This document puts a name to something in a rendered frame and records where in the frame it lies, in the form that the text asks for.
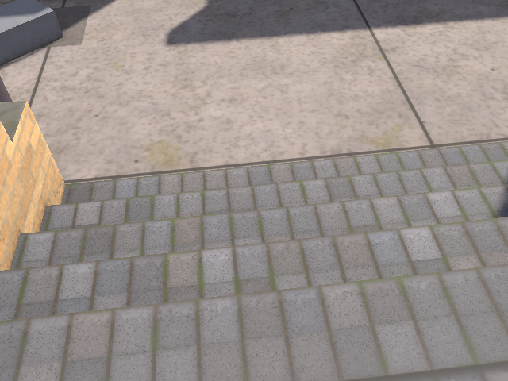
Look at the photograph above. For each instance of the stairs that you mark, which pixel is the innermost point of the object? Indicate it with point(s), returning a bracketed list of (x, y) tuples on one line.
[(202, 234)]

